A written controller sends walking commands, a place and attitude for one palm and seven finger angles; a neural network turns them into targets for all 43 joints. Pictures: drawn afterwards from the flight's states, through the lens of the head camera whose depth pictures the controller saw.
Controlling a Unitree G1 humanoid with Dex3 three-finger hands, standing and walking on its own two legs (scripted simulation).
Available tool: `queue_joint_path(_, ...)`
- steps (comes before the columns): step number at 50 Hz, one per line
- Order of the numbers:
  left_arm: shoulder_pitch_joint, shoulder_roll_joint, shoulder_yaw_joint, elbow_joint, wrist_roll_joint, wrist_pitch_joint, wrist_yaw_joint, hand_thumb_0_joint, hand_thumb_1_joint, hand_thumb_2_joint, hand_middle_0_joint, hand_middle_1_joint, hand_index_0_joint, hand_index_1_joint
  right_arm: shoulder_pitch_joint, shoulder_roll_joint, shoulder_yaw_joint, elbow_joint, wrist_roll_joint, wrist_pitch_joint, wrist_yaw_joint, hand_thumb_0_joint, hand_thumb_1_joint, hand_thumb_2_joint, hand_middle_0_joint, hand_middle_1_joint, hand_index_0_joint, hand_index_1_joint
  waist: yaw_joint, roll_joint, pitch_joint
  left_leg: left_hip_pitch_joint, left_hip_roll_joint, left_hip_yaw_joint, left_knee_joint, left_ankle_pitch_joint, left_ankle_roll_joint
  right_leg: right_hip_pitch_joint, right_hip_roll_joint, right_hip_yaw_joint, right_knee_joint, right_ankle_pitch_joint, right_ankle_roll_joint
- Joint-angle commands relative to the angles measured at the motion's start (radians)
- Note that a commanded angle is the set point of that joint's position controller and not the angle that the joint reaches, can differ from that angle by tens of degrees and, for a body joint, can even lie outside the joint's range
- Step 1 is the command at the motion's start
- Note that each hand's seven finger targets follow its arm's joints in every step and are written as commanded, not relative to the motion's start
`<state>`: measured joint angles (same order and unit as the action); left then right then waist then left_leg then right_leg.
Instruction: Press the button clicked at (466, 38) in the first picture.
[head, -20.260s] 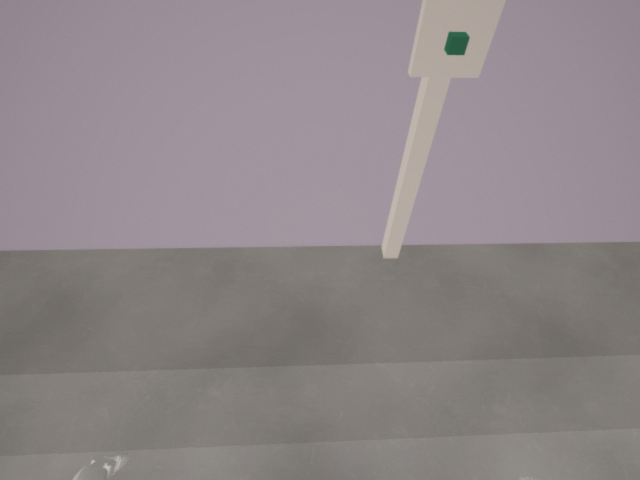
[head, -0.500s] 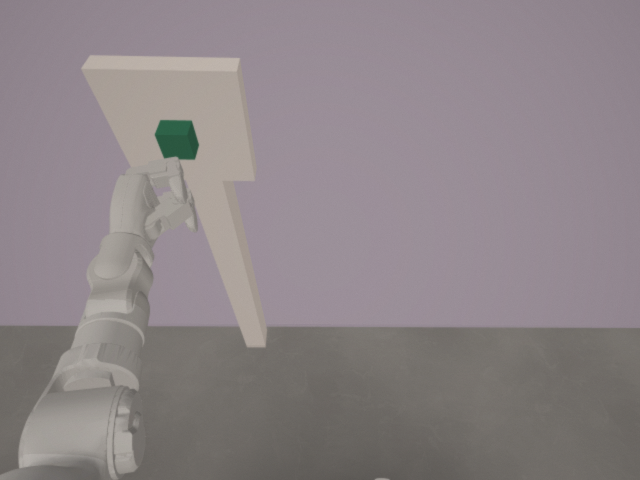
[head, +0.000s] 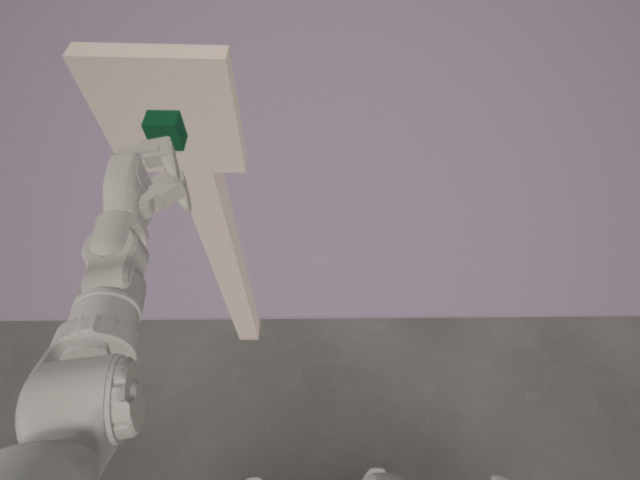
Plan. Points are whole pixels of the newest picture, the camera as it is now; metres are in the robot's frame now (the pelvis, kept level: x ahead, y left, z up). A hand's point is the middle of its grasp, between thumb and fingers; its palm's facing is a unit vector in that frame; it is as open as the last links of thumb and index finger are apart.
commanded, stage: press the button with the knuckle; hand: left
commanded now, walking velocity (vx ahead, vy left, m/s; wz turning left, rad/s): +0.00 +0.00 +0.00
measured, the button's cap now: (166, 129) +0.53 +0.19 +0.13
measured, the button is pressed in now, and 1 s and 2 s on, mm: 0 10 0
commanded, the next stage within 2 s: hold the button down briefly in 0.62 s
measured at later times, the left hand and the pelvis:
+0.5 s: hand (177, 172) +0.48 +0.17 +0.10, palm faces +0.01 -1.00 -0.01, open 3.3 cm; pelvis -0.01 +0.00 -0.01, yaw +0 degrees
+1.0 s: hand (176, 168) +0.49 +0.18 +0.10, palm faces +0.01 -1.00 -0.01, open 3.7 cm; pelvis -0.03 +0.00 -0.02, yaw +1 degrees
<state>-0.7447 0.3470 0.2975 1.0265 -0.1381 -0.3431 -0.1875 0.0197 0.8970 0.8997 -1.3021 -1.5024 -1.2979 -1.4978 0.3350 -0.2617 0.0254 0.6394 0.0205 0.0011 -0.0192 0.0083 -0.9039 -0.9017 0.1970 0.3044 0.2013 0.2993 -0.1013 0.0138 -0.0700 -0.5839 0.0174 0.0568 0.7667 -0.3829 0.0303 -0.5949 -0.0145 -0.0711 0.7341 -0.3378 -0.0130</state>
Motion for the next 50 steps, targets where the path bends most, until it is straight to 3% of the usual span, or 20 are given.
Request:
queue_joint_path(1, -0.455, 0.256, 0.064, -0.191, -0.005, -0.087, 0.0, 0.0, 0.9, 0.9, -1.3, -1.5, -1.3, -1.5, 0.096, -0.153, -0.057, -0.081, -0.002, -0.021, -0.013, 0.0, -0.9, -0.9, 0.2, 0.3, 0.2, 0.3, -0.001, 0.016, -0.385, 0.155, -0.019, -0.062, -0.072, 0.306, -0.004, 0.198, 0.032, 0.061, -0.051, 0.339, -0.011)
queue_joint_path(4, -0.498, 0.28, 0.07, -0.175, -0.001, -0.097, -0.008, 0.0, 0.9, 0.9, -1.3, -1.5, -1.3, -1.5, 0.11, -0.157, -0.058, -0.071, -0.001, -0.016, -0.015, 0.0, -0.9, -0.9, 0.2, 0.3, 0.2, 0.3, -0.017, 0.012, -0.38, 0.144, -0.016, -0.063, -0.068, 0.296, -0.002, 0.187, 0.034, 0.061, -0.052, 0.334, -0.009)
queue_joint_path(6, -0.523, 0.266, 0.052, -0.179, 0.002, -0.098, -0.015, 0.0, 0.9, 0.9, -1.3, -1.5, -1.3, -1.5, 0.116, -0.157, -0.06, -0.068, -0.001, -0.014, -0.016, 0.0, -0.9, -0.9, 0.2, 0.3, 0.2, 0.3, -0.026, 0.065, -0.394, 0.179, -0.013, -0.068, -0.064, 0.309, -0.005, 0.151, 0.035, 0.057, -0.051, 0.322, -0.011)
queue_joint_path(7, -0.55, 0.243, 0.031, -0.181, 0.0, -0.101, -0.018, 0.0, 0.9, 0.9, -1.3, -1.5, -1.3, -1.5, 0.122, -0.154, -0.06, -0.062, -0.002, -0.015, -0.015, 0.0, -0.9, -0.9, 0.2, 0.3, 0.2, 0.3, -0.038, 0.063, -0.394, 0.192, -0.012, -0.071, -0.06, 0.321, -0.004, 0.139, 0.038, 0.056, -0.053, 0.322, -0.01)
queue_joint_path(8, -0.537, 0.268, 0.059, -0.174, -0.003, -0.102, -0.017, 0.0, 0.9, 0.9, -1.3, -1.5, -1.3, -1.5, 0.131, -0.159, -0.064, -0.057, -0.002, -0.015, -0.014, 0.0, -0.9, -0.9, 0.2, 0.3, 0.2, 0.3, -0.028, 0.074, -0.41, 0.201, -0.01, -0.075, -0.058, 0.331, -0.006, 0.137, 0.039, 0.055, -0.05, 0.321, -0.011)
queue_joint_path(10, -0.527, 0.3, 0.086, -0.162, -0.01, -0.099, -0.02, 0.0, 0.9, 0.9, -1.3, -1.5, -1.3, -1.5, 0.137, -0.166, -0.064, -0.055, -0.003, -0.012, -0.016, 0.0, -0.9, -0.9, 0.2, 0.3, 0.2, 0.3, -0.024, 0.055, -0.42, 0.188, -0.009, -0.076, -0.06, 0.321, -0.008, 0.149, 0.04, 0.055, -0.052, 0.315, -0.01)
queue_joint_path(11, -0.552, 0.279, 0.068, -0.153, -0.013, -0.096, -0.02, 0.0, 0.9, 0.9, -1.3, -1.5, -1.3, -1.5, 0.138, -0.164, -0.063, -0.053, -0.003, -0.012, -0.018, 0.0, -0.9, -0.9, 0.2, 0.3, 0.2, 0.3, -0.042, 0.029, -0.405, 0.178, -0.009, -0.075, -0.062, 0.306, -0.003, 0.145, 0.041, 0.054, -0.058, 0.311, -0.006)
queue_joint_path(14, -0.61, 0.266, 0.048, -0.121, -0.005, -0.095, -0.017, 0.0, 0.9, 0.9, -1.3, -1.5, -1.3, -1.5, 0.148, -0.162, -0.06, -0.036, -0.003, -0.014, -0.018, 0.0, -0.9, -0.9, 0.2, 0.3, 0.2, 0.3, -0.059, 0.052, -0.366, 0.165, -0.009, -0.08, -0.063, 0.269, -0.003, 0.105, 0.042, 0.053, -0.063, 0.27, -0.006)
queue_joint_path(17, -0.619, 0.327, 0.089, -0.106, 0.006, -0.104, -0.005, 0.0, 0.9, 0.9, -1.3, -1.5, -1.3, -1.5, 0.161, -0.173, -0.062, -0.034, -0.009, -0.014, -0.018, 0.0, -0.9, -0.9, 0.2, 0.3, 0.2, 0.3, -0.058, 0.031, -0.373, 0.148, -0.009, -0.084, -0.06, 0.252, 0.001, 0.11, 0.042, 0.058, -0.064, 0.252, -0.007)
queue_joint_path(20, -0.702, 0.264, 0.021, -0.081, 0.02, -0.103, -0.004, 0.0, 0.9, 0.9, -1.3, -1.5, -1.3, -1.5, 0.165, -0.169, -0.057, -0.021, -0.009, -0.02, -0.016, 0.0, -0.9, -0.9, 0.2, 0.3, 0.2, 0.3, -0.093, 0.077, -0.342, 0.164, -0.004, -0.096, -0.058, 0.212, -0.004, 0.025, 0.043, 0.05, -0.065, 0.192, -0.005)
queue_joint_path(22, -0.728, 0.304, 0.051, -0.057, 0.021, -0.104, 0.0, 0.0, 0.9, 0.9, -1.3, -1.5, -1.3, -1.5, 0.177, -0.179, -0.057, -0.016, -0.014, -0.024, -0.015, 0.0, -0.9, -0.9, 0.2, 0.3, 0.2, 0.3, -0.096, 0.069, -0.343, 0.152, -0.006, -0.101, -0.055, 0.187, -0.002, 0.021, 0.044, 0.054, -0.066, 0.164, -0.006)
queue_joint_path(23, -0.728, 0.359, 0.093, -0.06, 0.024, -0.107, 0.005, 0.0, 0.9, 0.9, -1.3, -1.5, -1.3, -1.5, 0.185, -0.186, -0.06, -0.019, -0.016, -0.025, -0.017, 0.0, -0.9, -0.9, 0.2, 0.3, 0.2, 0.3, -0.087, 0.056, -0.388, 0.148, -0.006, -0.102, -0.052, 0.2, -0.001, 0.05, 0.043, 0.056, -0.059, 0.179, -0.005)
queue_joint_path(25, -0.744, 0.332, 0.069, -0.061, 0.023, -0.108, 0.0, 0.0, 0.9, 0.9, -1.3, -1.5, -1.3, -1.5, 0.186, -0.181, -0.056, -0.02, -0.017, -0.028, -0.016, 0.0, -0.9, -0.9, 0.2, 0.3, 0.2, 0.3, -0.092, 0.074, -0.423, 0.163, -0.008, -0.102, -0.045, 0.221, -0.002, 0.053, 0.043, 0.057, -0.055, 0.199, -0.005)
queue_joint_path(29, -0.82, 0.287, 0.021, -0.033, 0.028, -0.106, -0.001, 0.0, 0.9, 0.9, -1.3, -1.5, -1.3, -1.5, 0.197, -0.184, -0.055, -0.006, -0.019, -0.03, -0.014, 0.0, -0.9, -0.9, 0.2, 0.3, 0.2, 0.3, -0.127, 0.095, -0.39, 0.188, 0.001, -0.122, -0.037, 0.21, -0.007, -0.034, 0.047, 0.044, -0.051, 0.156, -0.004)
queue_joint_path(31, -0.832, 0.305, 0.035, -0.023, 0.027, -0.105, 0.007, 0.0, 0.9, 0.9, -1.3, -1.5, -1.3, -1.5, 0.201, -0.189, -0.055, -0.003, -0.022, -0.035, -0.013, 0.0, -0.9, -0.9, 0.2, 0.3, 0.2, 0.3, -0.129, 0.099, -0.384, 0.174, 0.0, -0.121, -0.037, 0.177, -0.005, -0.042, 0.048, 0.047, -0.057, 0.129, -0.003)
queue_joint_path(32, -0.833, 0.339, 0.063, -0.007, 0.029, -0.104, 0.013, 0.0, 0.9, 0.9, -1.3, -1.5, -1.3, -1.5, 0.21, -0.196, -0.054, -0.002, -0.025, -0.035, -0.014, 0.0, -0.9, -0.9, 0.2, 0.3, 0.2, 0.3, -0.127, 0.068, -0.388, 0.157, 0.0, -0.125, -0.033, 0.179, -0.002, -0.032, 0.049, 0.047, -0.054, 0.132, -0.005)
queue_joint_path(36, -0.886, 0.314, 0.018, 0.033, 0.042, -0.089, 0.021, 0.0, 0.9, 0.9, -1.3, -1.5, -1.3, -1.5, 0.218, -0.2, -0.049, 0.006, -0.022, -0.044, -0.017, 0.0, -0.9, -0.9, 0.2, 0.3, 0.2, 0.3, -0.159, 0.082, -0.341, 0.122, 0.002, -0.131, -0.04, 0.093, -0.002, -0.091, 0.047, 0.046, -0.058, 0.062, 0.0)
queue_joint_path(45, -0.939, 0.327, 0.017, 0.044, 0.038, -0.074, 0.02, 0.0, 0.9, 0.9, -1.3, -1.5, -1.3, -1.5, 0.241, -0.206, -0.046, 0.007, -0.027, -0.065, -0.018, 0.0, -0.9, -0.9, 0.2, 0.3, 0.2, 0.3, -0.171, 0.109, -0.397, 0.116, -0.002, -0.138, -0.027, 0.059, 0.0, -0.102, 0.044, 0.048, -0.053, 0.037, 0.0)
queue_joint_path(48, -0.939, 0.364, 0.035, 0.054, 0.042, -0.069, 0.021, 0.0, 0.9, 0.9, -1.3, -1.5, -1.3, -1.5, 0.245, -0.21, -0.042, 0.002, -0.026, -0.066, -0.02, 0.0, -0.9, -0.9, 0.2, 0.3, 0.2, 0.3, -0.17, 0.098, -0.383, 0.079, -0.002, -0.135, -0.029, 0.034, 0.003, -0.092, 0.044, 0.052, -0.055, 0.021, 0.001)
queue_joint_path(50, -0.939, 0.334, 0.01, 0.064, 0.045, -0.065, 0.023, 0.0, 0.9, 0.9, -1.3, -1.5, -1.3, -1.5, 0.242, -0.207, -0.041, 0.002, -0.027, -0.07, -0.019, 0.0, -0.9, -0.9, 0.2, 0.3, 0.2, 0.3, -0.175, 0.113, -0.357, 0.074, -0.003, -0.135, -0.032, 0.005, 0.002, -0.116, 0.043, 0.05, -0.059, 0.001, 0.0)
